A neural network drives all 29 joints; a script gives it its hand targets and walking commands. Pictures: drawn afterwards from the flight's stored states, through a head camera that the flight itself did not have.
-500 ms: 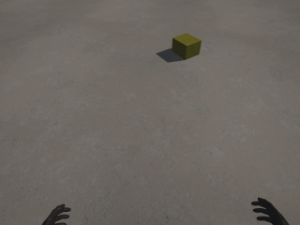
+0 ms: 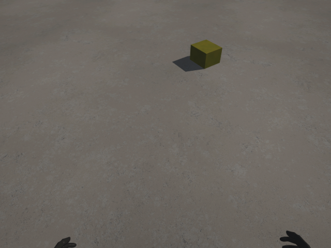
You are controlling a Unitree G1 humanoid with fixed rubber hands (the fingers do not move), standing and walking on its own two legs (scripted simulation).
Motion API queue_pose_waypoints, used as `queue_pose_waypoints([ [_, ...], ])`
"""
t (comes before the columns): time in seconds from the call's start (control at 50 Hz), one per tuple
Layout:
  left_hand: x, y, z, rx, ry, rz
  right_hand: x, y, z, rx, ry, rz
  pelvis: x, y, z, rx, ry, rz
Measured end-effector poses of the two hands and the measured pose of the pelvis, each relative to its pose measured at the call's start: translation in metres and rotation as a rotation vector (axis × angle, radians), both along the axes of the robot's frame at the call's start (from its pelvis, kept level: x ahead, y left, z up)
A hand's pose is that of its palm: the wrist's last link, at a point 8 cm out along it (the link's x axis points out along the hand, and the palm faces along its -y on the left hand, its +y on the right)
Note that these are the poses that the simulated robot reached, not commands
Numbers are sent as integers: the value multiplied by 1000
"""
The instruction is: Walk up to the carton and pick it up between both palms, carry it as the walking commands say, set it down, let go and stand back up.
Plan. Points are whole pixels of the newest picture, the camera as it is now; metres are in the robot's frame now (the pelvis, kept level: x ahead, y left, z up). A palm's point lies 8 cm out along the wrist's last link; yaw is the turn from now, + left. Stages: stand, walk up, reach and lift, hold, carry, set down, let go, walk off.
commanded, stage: stand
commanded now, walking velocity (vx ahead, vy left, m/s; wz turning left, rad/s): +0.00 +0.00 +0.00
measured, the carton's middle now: (205, 53) +2.27 -0.46 -0.68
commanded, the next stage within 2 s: walk up in 0.30 s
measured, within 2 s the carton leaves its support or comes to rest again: neither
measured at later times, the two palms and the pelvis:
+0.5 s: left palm out of the picture +0.10 +0.31 -0.09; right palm out of the picture +0.10 -0.31 -0.09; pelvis +0.00 +0.00 +0.01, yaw -1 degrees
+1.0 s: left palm out of the picture +0.10 +0.19 -0.09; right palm (305, 232) +0.21 -0.34 -0.12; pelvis +0.13 -0.08 +0.02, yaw -7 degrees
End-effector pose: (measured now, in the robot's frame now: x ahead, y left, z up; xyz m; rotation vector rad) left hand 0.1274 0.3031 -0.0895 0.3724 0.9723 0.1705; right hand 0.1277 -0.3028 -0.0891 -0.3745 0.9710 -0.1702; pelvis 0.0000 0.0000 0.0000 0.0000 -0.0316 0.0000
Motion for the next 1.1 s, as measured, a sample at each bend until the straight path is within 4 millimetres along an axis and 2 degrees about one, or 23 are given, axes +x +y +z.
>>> queue_pose_waypoints([
  [0.5,-24,6,-1,-4,110,49,-26,-9,-1,-9,103,-66,-1,-1,11,1,-3,-9],
  [0.56,-17,-8,-1,-40,133,31,-48,-15,-2,0,121,-130,1,-6,13,-7,21,-36],
  [0.66,12,-53,-1,-103,124,-32,-89,-26,-13,54,187,-222,17,-27,15,-14,19,-74],
  [0.72,30,-83,-6,-109,120,-58,-100,-38,-27,89,232,-256,32,-46,9,1,19,-98],
  [0.76,35,-96,-18,-84,112,-54,-99,-49,-43,105,264,-247,41,-62,-4,27,26,-104],
  [0.82,11,-109,-24,-66,191,-16,-72,-54,-49,135,261,-218,57,-72,-4,17,24,-106],
  [0.88,-15,-115,-16,-66,276,43,-25,-50,-42,175,203,-178,79,-77,7,24,20,-110],
  [0.94,-28,-117,-7,-64,330,98,25,-45,-35,206,159,-143,103,-79,14,33,18,-113],
  [1.02,-31,-117,-4,-68,398,164,98,-32,-30,231,107,-98,139,-76,16,40,21,-112],
  [1.1,-19,-112,-11,-85,471,209,181,-12,-25,241,37,-42,181,-66,11,33,36,-114],
])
